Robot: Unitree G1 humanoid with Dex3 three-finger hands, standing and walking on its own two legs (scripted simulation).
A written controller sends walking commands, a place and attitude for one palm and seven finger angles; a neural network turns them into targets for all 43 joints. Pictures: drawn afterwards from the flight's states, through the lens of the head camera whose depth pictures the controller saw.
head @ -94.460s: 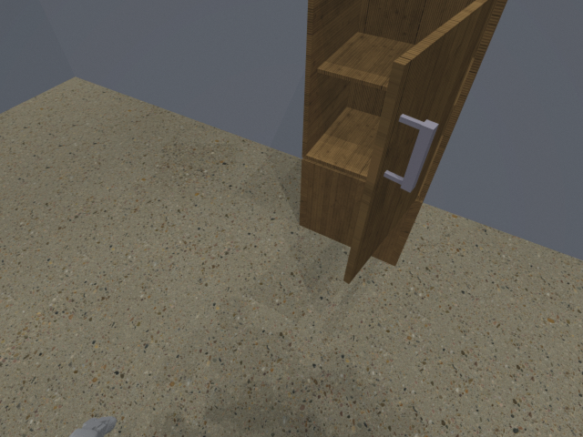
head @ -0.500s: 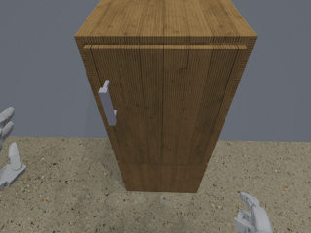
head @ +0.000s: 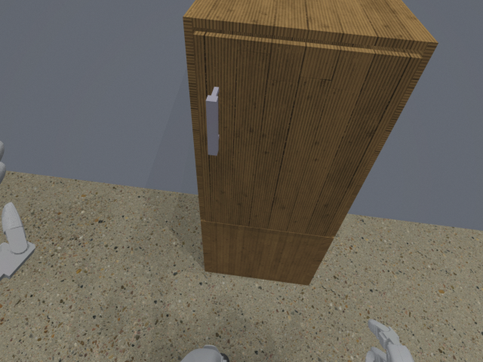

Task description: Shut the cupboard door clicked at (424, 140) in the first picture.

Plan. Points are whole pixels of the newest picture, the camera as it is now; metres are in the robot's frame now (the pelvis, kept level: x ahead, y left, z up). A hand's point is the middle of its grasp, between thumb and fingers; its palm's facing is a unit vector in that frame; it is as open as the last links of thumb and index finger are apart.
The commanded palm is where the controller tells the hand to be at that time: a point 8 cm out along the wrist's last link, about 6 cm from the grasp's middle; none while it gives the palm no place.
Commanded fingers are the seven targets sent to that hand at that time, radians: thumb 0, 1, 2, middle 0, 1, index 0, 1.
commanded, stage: step back with the hand held close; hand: left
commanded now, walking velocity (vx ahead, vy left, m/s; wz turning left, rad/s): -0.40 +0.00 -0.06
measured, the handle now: (214, 122) +0.57 +0.11 +0.09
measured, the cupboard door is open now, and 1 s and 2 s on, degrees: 0 0 0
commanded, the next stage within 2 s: stop stepping back and stand still in 0.20 s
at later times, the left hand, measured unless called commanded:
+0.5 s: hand out of the picture +0.09 +0.32 +0.19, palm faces +0.46 -0.83 -0.31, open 7.4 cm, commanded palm +0.01 +0.35 +0.19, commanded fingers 0.00 0.90 0.90 -0.20 -0.30 -0.20 -0.30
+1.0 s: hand out of the picture +0.05 +0.34 +0.18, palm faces +0.39 -0.85 -0.34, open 7.4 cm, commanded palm -0.01 +0.38 +0.19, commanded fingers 0.00 0.90 0.90 -0.20 -0.30 -0.20 -0.30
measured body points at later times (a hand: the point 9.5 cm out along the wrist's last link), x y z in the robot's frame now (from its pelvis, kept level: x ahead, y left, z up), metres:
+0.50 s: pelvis -0.14 +0.06 +0.00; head -0.14 +0.09 +0.45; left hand +0.06 +0.37 +0.20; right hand +0.02 -0.19 -0.06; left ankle -0.05 +0.14 -0.72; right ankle -0.13 -0.09 -0.71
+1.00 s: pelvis -0.18 +0.10 +0.01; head -0.20 +0.12 +0.46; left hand +0.02 +0.38 +0.20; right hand -0.10 -0.18 -0.08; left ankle -0.11 +0.23 -0.72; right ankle -0.23 +0.01 -0.72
